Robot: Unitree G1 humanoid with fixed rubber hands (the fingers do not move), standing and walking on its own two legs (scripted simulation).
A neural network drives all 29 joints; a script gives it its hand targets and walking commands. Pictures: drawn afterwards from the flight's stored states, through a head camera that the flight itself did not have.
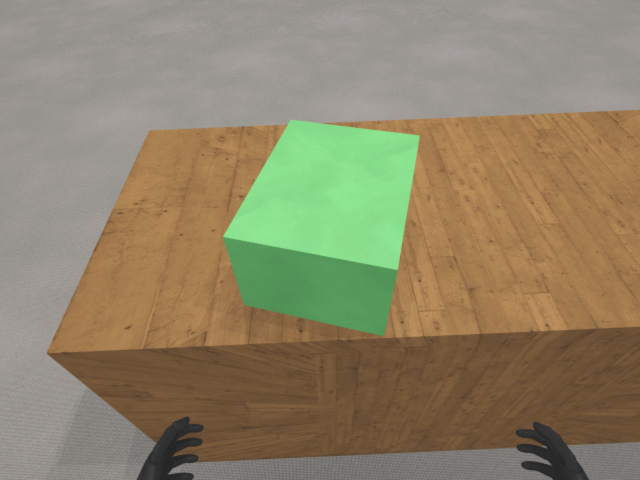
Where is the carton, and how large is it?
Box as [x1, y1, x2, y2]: [223, 120, 419, 335]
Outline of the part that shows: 290,120 223,236 244,304 383,335 397,270 419,135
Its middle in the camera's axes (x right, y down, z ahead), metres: +0.02 -0.04 +0.64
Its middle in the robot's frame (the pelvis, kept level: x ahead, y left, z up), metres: +0.50 +0.02 +0.02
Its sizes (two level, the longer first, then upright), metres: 0.291 0.227 0.164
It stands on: a pedestal, 0.69 m high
